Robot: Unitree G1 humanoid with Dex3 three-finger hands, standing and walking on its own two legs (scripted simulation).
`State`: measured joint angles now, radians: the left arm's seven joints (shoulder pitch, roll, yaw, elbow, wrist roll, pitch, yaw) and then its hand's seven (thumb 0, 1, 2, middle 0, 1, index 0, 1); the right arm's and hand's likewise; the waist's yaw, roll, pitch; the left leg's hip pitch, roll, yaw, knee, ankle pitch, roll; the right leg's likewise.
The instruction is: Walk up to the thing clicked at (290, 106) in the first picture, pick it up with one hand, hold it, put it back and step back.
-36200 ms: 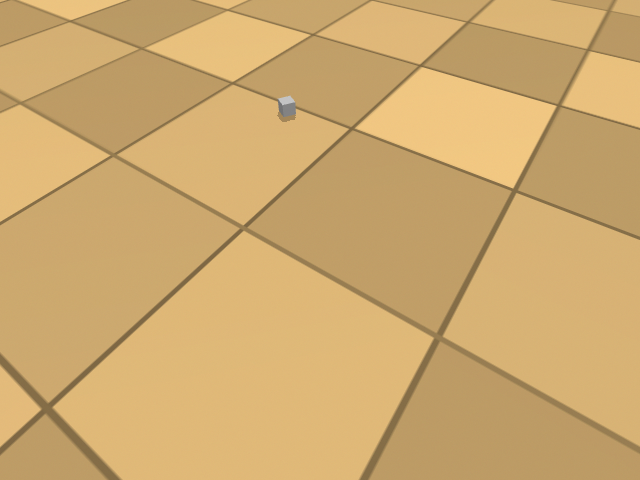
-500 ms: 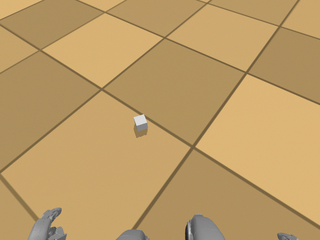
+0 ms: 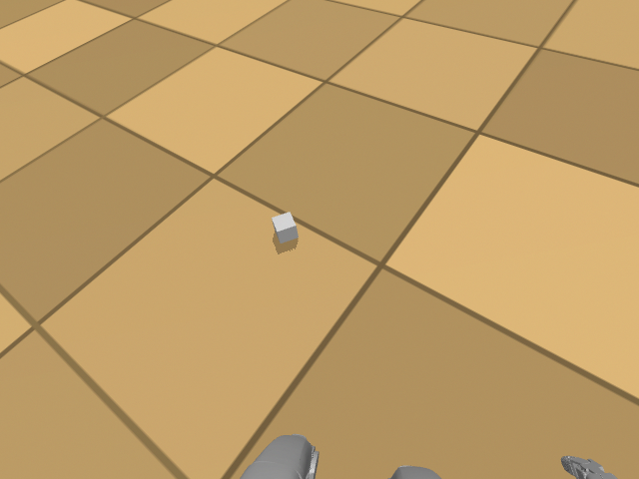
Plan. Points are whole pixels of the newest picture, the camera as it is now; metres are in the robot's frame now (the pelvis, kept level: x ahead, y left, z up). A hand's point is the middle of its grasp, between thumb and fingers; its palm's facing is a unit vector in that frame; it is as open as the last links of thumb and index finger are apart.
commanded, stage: step back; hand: left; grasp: from above
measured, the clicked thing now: (285, 227) +1.03 +0.25 -0.72
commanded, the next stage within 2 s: stand in 1.00 s
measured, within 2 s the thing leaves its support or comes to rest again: neither
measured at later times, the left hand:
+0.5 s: hand out of the picture -0.01 +0.27 -0.14, palm faces +0.11 -0.92 -0.39, open 7.4 cm
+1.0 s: hand out of the picture +0.09 +0.30 -0.14, palm faces +0.06 -0.93 -0.36, open 7.4 cm
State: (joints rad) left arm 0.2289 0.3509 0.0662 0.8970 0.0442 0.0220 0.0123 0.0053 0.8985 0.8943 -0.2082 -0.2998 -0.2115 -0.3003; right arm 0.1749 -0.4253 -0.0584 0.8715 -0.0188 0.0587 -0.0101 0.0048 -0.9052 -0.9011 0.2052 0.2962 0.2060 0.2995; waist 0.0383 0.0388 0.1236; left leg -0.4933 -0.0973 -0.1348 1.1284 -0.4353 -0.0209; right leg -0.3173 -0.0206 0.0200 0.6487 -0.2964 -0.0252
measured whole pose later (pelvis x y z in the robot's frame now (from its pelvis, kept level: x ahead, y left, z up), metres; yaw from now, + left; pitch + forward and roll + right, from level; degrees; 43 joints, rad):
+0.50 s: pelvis -0.04 +0.00 +0.00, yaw +4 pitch -3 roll +0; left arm 0.25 0.34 0.07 0.99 0.04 -0.04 -0.01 0.00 0.90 0.89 -0.21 -0.30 -0.21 -0.30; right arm 0.22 -0.39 -0.06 0.98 -0.03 0.01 0.02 0.01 -0.90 -0.90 0.21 0.30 0.21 0.30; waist 0.04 0.05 0.06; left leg -0.36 -0.02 -0.09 0.88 -0.46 0.01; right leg -0.27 0.01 -0.03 0.57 -0.25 -0.05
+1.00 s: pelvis +0.01 +0.03 +0.01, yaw +3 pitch -2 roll +0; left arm 0.10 0.36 0.03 1.05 0.00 -0.03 0.01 0.00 0.90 0.89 -0.20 -0.30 -0.21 -0.30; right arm 0.07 -0.32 -0.03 1.06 -0.01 -0.01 0.00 0.01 -0.90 -0.90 0.21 0.30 0.21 0.30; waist 0.02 0.00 0.07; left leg -0.21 0.03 0.03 0.52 -0.28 -0.01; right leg -0.19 -0.02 0.02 0.50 -0.27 0.02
